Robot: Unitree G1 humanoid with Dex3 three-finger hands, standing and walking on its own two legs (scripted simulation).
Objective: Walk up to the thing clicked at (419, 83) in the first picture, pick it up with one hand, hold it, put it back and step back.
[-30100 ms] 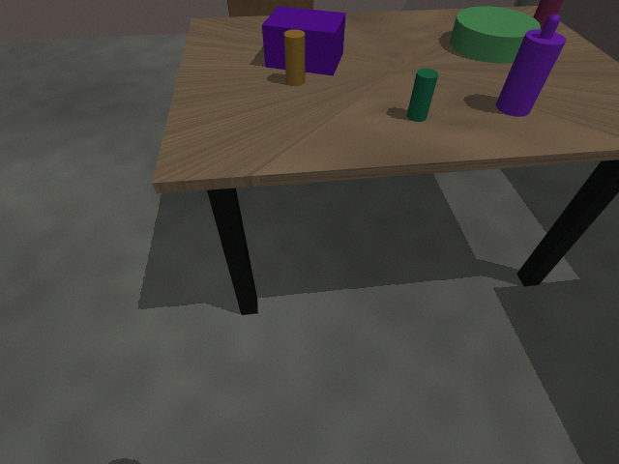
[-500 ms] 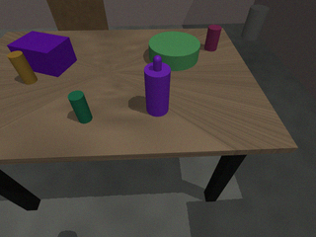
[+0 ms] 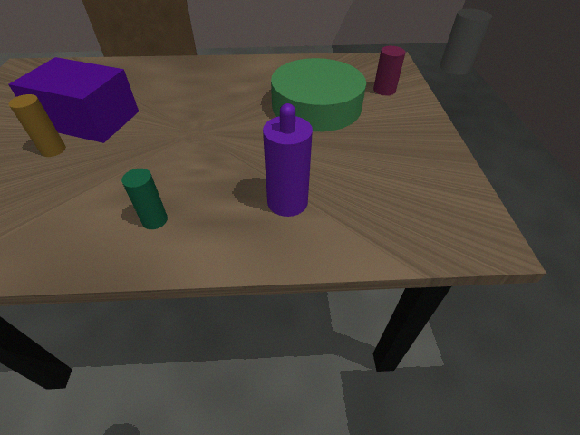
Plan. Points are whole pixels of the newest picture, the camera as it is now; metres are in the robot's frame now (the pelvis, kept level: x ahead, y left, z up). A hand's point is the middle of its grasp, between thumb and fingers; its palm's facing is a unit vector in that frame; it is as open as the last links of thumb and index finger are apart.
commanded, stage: stand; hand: left
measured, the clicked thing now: (146, 200) +0.52 +0.28 +0.00
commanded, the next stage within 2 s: step back in 0.62 s
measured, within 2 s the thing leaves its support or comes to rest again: neither
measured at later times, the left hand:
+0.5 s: hand out of the picture +0.07 +0.25 -0.16, palm faces -0.03 -0.94 -0.35, open 7.4 cm
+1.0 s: hand out of the picture +0.06 +0.28 -0.17, palm faces -0.05 -0.91 -0.41, open 7.4 cm
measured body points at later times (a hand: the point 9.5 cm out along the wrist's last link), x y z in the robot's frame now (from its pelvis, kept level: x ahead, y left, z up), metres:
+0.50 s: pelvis +0.00 +0.00 +0.00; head +0.02 +0.00 +0.45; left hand +0.08 +0.30 -0.13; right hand +0.07 -0.30 -0.14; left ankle +0.00 +0.14 -0.75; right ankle +0.00 -0.14 -0.75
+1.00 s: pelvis -0.06 +0.01 -0.03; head +0.02 +0.01 +0.42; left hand +0.06 +0.32 -0.14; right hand +0.05 -0.32 -0.15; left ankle -0.09 +0.13 -0.71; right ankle +0.00 -0.14 -0.75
